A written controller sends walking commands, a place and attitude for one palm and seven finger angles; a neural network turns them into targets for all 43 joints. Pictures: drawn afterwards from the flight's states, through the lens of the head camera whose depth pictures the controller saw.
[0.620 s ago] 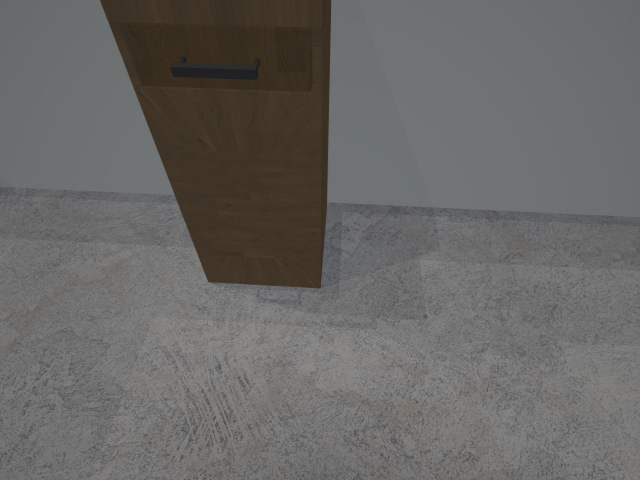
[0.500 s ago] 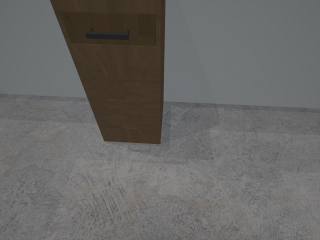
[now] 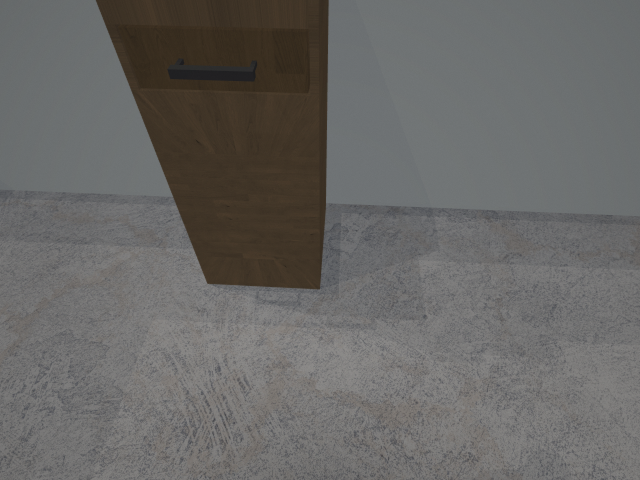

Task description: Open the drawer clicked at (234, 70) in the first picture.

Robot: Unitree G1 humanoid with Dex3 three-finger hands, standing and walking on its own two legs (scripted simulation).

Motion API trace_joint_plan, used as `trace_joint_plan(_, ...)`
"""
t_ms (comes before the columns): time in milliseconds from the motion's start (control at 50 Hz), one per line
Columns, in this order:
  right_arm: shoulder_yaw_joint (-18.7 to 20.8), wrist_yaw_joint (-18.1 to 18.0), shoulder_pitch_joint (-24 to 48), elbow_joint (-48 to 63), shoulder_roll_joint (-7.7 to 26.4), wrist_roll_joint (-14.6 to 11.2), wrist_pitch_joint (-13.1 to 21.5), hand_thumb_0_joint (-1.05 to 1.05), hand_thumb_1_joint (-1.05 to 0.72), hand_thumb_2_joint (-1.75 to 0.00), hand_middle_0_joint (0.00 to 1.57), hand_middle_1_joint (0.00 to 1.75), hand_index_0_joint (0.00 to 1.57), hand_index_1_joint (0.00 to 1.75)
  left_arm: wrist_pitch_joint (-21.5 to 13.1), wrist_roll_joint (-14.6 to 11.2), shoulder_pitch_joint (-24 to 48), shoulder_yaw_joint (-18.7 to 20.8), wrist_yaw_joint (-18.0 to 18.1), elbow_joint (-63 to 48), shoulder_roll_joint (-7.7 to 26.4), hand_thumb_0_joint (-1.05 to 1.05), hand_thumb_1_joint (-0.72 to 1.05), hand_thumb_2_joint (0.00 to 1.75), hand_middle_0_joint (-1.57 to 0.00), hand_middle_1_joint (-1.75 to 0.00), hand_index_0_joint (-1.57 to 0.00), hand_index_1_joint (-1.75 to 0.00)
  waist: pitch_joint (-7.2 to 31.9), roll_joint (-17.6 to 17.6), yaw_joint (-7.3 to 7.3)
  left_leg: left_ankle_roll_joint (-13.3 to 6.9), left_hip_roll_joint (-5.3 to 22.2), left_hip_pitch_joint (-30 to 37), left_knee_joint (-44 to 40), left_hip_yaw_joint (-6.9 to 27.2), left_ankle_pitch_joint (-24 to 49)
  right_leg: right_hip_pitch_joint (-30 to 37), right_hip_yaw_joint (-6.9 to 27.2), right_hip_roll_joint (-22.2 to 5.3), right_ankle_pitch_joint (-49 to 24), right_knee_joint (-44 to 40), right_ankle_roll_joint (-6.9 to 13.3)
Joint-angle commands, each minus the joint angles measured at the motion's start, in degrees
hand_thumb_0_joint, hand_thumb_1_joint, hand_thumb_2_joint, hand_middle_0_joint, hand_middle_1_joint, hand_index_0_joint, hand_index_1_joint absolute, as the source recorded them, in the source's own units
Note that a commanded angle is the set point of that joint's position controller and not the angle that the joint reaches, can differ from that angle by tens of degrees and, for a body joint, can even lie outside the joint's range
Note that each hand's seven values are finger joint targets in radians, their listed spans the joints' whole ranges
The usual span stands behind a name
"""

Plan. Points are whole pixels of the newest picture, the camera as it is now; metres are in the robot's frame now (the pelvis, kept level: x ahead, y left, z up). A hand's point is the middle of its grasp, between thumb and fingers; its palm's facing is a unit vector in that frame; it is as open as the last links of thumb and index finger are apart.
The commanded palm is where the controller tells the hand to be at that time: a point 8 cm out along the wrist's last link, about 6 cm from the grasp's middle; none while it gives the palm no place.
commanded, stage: look at it before walking up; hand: left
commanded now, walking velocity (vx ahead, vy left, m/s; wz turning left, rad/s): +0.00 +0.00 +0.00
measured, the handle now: (214, 68) +0.86 +0.27 +0.09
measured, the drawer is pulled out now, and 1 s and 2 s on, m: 0.00 0.00 0.00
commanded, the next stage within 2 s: take the last steps up to it in 0.22 s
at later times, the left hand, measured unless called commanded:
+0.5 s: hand out of the picture -0.01 +0.18 -0.18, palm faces +0.06 -0.98 -0.21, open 7.4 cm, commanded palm none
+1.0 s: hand (197, 427) +0.22 +0.21 -0.17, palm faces +0.06 -0.96 -0.25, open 7.3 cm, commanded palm none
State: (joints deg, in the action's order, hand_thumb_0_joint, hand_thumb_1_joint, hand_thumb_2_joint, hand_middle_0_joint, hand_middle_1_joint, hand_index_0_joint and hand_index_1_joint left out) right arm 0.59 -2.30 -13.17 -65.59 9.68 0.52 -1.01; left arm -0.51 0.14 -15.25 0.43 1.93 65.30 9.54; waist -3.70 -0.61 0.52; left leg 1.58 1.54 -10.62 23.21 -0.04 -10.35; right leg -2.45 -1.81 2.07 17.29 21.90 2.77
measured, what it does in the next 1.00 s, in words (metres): walks ahead: right foot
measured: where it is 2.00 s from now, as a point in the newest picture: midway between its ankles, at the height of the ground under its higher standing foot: (327, 460)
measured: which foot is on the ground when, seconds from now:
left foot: down 0.00-0.98, up 1.00-1.00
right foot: down 0.00-0.64, up 0.66-0.96, down 0.98-1.00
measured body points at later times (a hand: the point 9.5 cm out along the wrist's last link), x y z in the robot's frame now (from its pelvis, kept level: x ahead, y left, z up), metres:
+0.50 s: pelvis +0.01 +0.00 +0.00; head +0.01 +0.00 +0.44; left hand -0.01 +0.23 -0.16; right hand +0.01 -0.23 -0.17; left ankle +0.02 +0.14 -0.74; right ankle -0.06 -0.08 -0.74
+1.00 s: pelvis +0.15 +0.00 -0.02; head +0.19 -0.01 +0.43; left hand +0.22 +0.26 -0.16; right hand +0.05 -0.19 -0.18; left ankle +0.05 +0.13 -0.73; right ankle +0.23 -0.10 -0.75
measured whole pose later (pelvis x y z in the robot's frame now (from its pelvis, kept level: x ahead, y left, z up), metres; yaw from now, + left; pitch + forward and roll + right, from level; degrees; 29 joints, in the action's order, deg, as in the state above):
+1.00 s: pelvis +0.15 +0.00 -0.02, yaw +2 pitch -1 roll +1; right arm 1.6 -0.8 -26.4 -67.0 5.5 0.9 1.0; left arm -2.8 1.3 -10.2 4.3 -0.6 57.1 11.3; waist -5.1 -1.0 1.4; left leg -1.0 2.2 -7.5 38.7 -5.4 -27.8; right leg -21.9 -5.6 -3.5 12.0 35.4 2.5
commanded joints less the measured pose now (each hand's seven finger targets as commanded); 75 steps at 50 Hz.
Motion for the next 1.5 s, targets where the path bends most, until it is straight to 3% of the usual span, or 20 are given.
trace_joint_plan(0,1.1,-0.2,-2.9,1.4,6.3,0.3,0.9,0.0,-0.9,-0.9,0.2,0.3,0.2,0.3,-0.6,0.2,-4.0,1.6,0.4,-1.2,7.3,0.0,0.9,0.9,-0.2,-0.3,-0.2,-0.3,-0.5,0.2,-0.26,-2.8,4.1,3.5,-1.6,3.3,10.0,-6.6,5.2,-7.7,-13.6,-5.2,-0.2)
trace_joint_plan(320,1.1,-0.3,-2.6,1.3,6.7,0.2,0.9,0.0,-0.9,-0.9,0.2,0.3,0.2,0.3,-0.6,0.1,-3.9,1.6,0.5,-1.4,7.5,0.0,0.9,0.9,-0.2,-0.3,-0.2,-0.3,-0.3,0.4,-0.17,-2.8,4.2,4.0,-1.3,3.0,11.2,-6.1,5.0,-7.7,-16.4,-4.9,-0.3)
trace_joint_plan(440,1.2,1.2,-2.7,2.4,3.6,1.2,-0.1,0.0,-0.9,-0.9,0.2,0.3,0.2,0.3,0.2,0.8,-8.3,2.6,0.0,-0.7,7.3,0.0,0.9,0.9,-0.2,-0.3,-0.2,-0.3,-9.0,7.7,-2.12,-1.9,0.0,-11.4,10.9,-2.4,-10.6,-7.0,14.3,-14.3,17.2,-12.3,4.7)
trace_joint_plan(520,1.9,1.7,-1.5,5.5,3.3,0.9,1.1,0.0,-0.9,-0.9,0.2,0.3,0.2,0.3,-1.1,1.3,-9.3,3.9,-0.4,-1.8,7.9,0.0,0.9,0.9,-0.2,-0.3,-0.2,-0.3,-9.2,5.9,-1.84,-1.9,2.3,-16.5,16.2,-3.4,-14.1,-3.5,15.9,-19.1,4.3,-9.1,9.5)
trace_joint_plan(580,2.0,1.6,-10.2,3.7,2.7,0.9,2.2,0.0,-0.9,-0.9,0.2,0.3,0.2,0.3,-1.4,1.1,-7.6,4.2,-0.8,-2.5,7.3,0.0,0.9,0.9,-0.2,-0.3,-0.2,-0.3,-5.1,2.1,2.5,-3.6,1.0,0.3,4.3,-5.4,-7.6,-10.8,6.8,-14.3,-6.7,3.4,6.2)
trace_joint_plan(620,3.6,0.7,-24.6,-1.2,8.8,2.1,3.2,0.0,-0.9,-0.9,0.2,0.3,0.2,0.3,-1.5,0.5,-4.4,3.3,-1.4,-5.7,2.7,0.0,0.9,0.9,-0.2,-0.3,-0.2,-0.3,-1.7,-18.5,6.31,-13.9,17.3,16.1,-6.8,20.7,-2.8,-30.1,-6.4,-1.0,9.9,33.6,0.4)
trace_joint_plan(640,3.0,0.2,-26.7,-1.6,8.2,1.8,3.2,0.0,-0.9,-0.9,0.2,0.3,0.2,0.3,-1.8,0.9,0.7,3.1,-1.1,-7.8,3.4,0.0,0.9,0.9,-0.2,-0.3,-0.2,-0.3,-2.7,-14.7,6.96,-16.2,21.1,13.3,-11.2,26.5,-3.8,-34.7,-1.2,-2.3,16.1,43.6,1.2)
trace_joint_plan(680,2.7,0.2,-21.1,0.3,6.0,1.5,3.8,0.0,-0.9,-0.9,0.2,0.3,0.2,0.3,-1.9,0.9,4.5,3.0,-1.7,-9.1,2.1,0.0,0.9,0.9,-0.2,-0.3,-0.2,-0.3,-6.5,-2.0,4.08,-16.7,21.2,5.8,-12.8,23.0,-6.0,-37.6,2.5,-6.9,9.9,47.5,1.2)
trace_joint_plan(780,2.4,0.2,-14.3,1.3,5.3,1.1,5.0,0.0,-0.9,-0.9,0.2,0.3,0.2,0.3,-0.9,1.0,1.5,3.0,-3.3,-9.3,0.1,0.0,0.9,0.9,-0.2,-0.3,-0.2,-0.3,-2.2,-6.6,-0.16,-12.3,12.9,-0.3,-12.8,4.7,-1.5,-25.8,-1.4,-7.4,1.0,27.9,-1.0)
trace_joint_plan(900,2.6,0.7,-14.5,0.5,4.4,1.2,3.6,0.0,-0.9,-0.9,0.2,0.3,0.2,0.3,-1.3,1.3,-0.5,4.3,-3.1,-8.2,2.2,0.0,0.9,0.9,-0.2,-0.3,-0.2,-0.3,-3.8,-2.6,-2.21,-9.3,9.9,-6.8,-5.1,0.1,-9.0,-8.7,-6.2,-3.2,-4.8,11.6,-1.1)
trace_joint_plan(920,2.5,0.9,-14.2,0.8,3.6,0.7,3.6,0.0,-0.9,-0.9,0.2,0.3,0.2,0.3,-1.8,1.3,-6.4,4.9,-2.9,-6.6,4.8,0.0,0.9,0.9,-0.2,-0.3,-0.2,-0.3,-1.5,2.3,-4.99,-7.6,6.6,-10.6,4.9,-2.8,-7.4,0.3,-2.0,-4.9,-2.7,7.6,0.1)
trace_joint_plan(960,2.2,1.8,-12.4,4.7,1.0,0.0,3.3,0.0,-0.9,-0.9,0.2,0.3,0.2,0.3,-2.1,0.9,-17.0,6.8,-1.4,-4.2,13.9,0.0,0.9,0.9,-0.2,-0.3,-0.2,-0.3,4.1,17.7,-7.75,-4.0,-1.8,-25.7,39.3,-6.6,-27.6,9.5,32.4,-27.9,9.9,-10.1,10.2)
trace_joint_plan(980,2.8,2.0,-9.6,4.9,1.7,0.4,2.7,0.0,-0.9,-0.9,0.2,0.3,0.2,0.3,-1.7,0.8,-12.2,6.5,-0.8,-5.2,13.3,0.0,0.9,0.9,-0.2,-0.3,-0.2,-0.3,0.4,12.8,-6.04,-3.9,1.8,-27.3,45.8,-1.8,-25.4,1.1,32.7,-27.8,23.5,-12.5,12.1)
trace_joint_plan(1060,2.6,2.7,-9.5,4.4,-1.4,1.0,1.9,0.0,-0.9,-0.9,0.2,0.3,0.2,0.3,-2.5,1.7,-0.5,5.0,-0.3,-8.3,6.4,0.0,0.9,0.9,-0.2,-0.3,-0.2,-0.3,0.3,7.0,0.45,-3.0,6.1,-16.0,34.9,0.2,-14.4,-15.5,14.2,-21.3,7.8,-11.4,8.2)
trace_joint_plan(1180,1.9,2.5,-11.8,3.5,-0.3,0.8,3.6,0.0,-0.9,-0.9,0.2,0.3,0.2,0.3,-2.3,0.8,-1.4,5.3,-1.7,-6.6,6.6,0.0,0.9,0.9,-0.2,-0.3,-0.2,-0.3,1.7,0.5,1.31,-1.1,0.4,3.3,3.0,-8.0,-1.8,-16.5,3.2,-12.9,-2.9,-0.3,4.9)
trace_joint_plan(1220,3.4,1.4,-17.6,2.4,7.5,1.5,4.3,0.0,-0.9,-0.9,0.2,0.3,0.2,0.3,-2.0,0.8,-0.5,4.4,-2.2,-8.4,2.8,0.0,0.9,0.9,-0.2,-0.3,-0.2,-0.3,3.3,-14.4,3.75,-8.4,14.2,12.7,-2.5,9.9,5.9,-26.8,-5.1,-3.9,4.9,18.2,-0.2)
trace_joint_plan(1260,3.8,0.7,-20.6,2.2,9.6,2.0,3.8,0.0,-0.9,-0.9,0.2,0.3,0.2,0.3,-2.2,1.1,6.1,3.6,-1.9,-11.1,2.8,0.0,0.9,0.9,-0.2,-0.3,-0.2,-0.3,0.5,-14.9,5.83,-16.7,21.9,13.6,-6.3,21.0,13.5,-37.7,-2.5,-2.9,19.4,37.4,-0.8)
trace_joint_plan(1340,1.9,-0.5,-6.7,5.6,6.8,1.5,3.8,0.0,-0.9,-0.9,0.2,0.3,0.2,0.3,-1.9,0.1,2.2,2.9,-2.0,-8.1,1.3,0.0,0.9,0.9,-0.2,-0.3,-0.2,-0.3,4.3,-9.7,-0.25,-8.7,13.3,6.6,1.9,2.1,43.5,-17.9,-0.5,-6.0,6.3,15.1,-2.0)
trace_joint_plan(1400,2.1,-0.2,-5.2,6.2,5.0,-0.8,2.5,0.0,-0.9,-0.9,0.2,0.3,0.2,0.3,-2.1,0.5,-5.6,3.3,-0.8,-4.1,8.5,0.0,0.9,0.9,-0.2,-0.3,-0.2,-0.3,7.5,6.2,-1.08,-0.7,3.7,-2.5,6.7,-3.5,7.4,-1.5,8.6,-14.2,-45.4,3.9,1.2)
trace_joint_plan(1480,3.3,-0.1,-3.8,5.6,3.5,-0.2,-1.0,0.0,-0.9,-0.9,0.2,0.3,0.2,0.3,-0.3,0.7,-3.0,4.3,0.6,-4.1,10.7,0.0,0.9,0.9,-0.2,-0.3,-0.2,-0.3,2.2,16.4,-1.83,0.3,-0.3,-10.3,21.0,-4.8,-17.7,0.7,9.2,-19.3,-73.9,5.3,5.5)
